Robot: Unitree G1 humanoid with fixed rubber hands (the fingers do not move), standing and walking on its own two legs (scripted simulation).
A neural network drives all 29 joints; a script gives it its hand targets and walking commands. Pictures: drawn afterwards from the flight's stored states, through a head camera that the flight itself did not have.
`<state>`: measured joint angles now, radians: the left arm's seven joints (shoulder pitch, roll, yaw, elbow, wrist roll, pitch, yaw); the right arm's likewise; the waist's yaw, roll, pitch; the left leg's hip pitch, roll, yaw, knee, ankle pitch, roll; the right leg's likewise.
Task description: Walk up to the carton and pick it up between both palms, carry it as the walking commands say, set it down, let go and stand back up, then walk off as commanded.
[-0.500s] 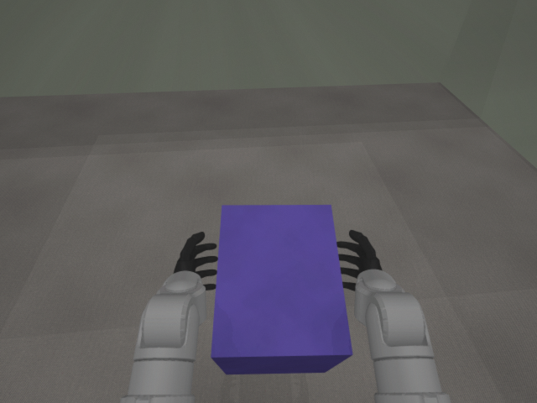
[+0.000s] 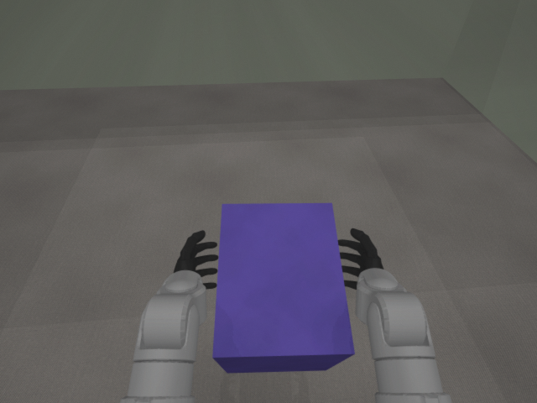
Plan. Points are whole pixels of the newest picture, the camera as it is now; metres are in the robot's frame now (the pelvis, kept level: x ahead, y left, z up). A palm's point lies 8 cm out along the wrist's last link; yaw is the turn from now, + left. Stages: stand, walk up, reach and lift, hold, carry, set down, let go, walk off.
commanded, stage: carry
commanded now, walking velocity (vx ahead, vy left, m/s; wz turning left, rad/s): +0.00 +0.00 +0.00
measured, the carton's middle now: (277, 292) +0.31 +0.00 -0.02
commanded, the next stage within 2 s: hold in 0.28 s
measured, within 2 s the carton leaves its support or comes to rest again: neither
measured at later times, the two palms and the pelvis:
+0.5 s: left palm (189, 308) +0.26 +0.13 +0.03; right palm (372, 311) +0.25 -0.14 +0.03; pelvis -0.02 +0.00 +0.01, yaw +3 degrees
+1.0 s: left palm (188, 294) +0.28 +0.13 +0.03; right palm (361, 292) +0.28 -0.13 +0.03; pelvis -0.03 +0.00 -0.01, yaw +2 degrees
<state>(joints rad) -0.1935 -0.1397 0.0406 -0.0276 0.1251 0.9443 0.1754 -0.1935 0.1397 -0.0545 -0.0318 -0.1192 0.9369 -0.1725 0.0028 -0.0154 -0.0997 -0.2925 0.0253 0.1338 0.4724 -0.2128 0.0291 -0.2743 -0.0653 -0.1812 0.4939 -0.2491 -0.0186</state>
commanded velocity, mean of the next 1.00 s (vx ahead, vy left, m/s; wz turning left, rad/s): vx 0.00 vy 0.00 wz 0.00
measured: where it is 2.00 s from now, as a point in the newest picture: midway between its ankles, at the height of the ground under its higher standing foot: outside the picture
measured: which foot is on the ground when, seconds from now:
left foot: down 0.00-1.00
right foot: down 0.00-1.00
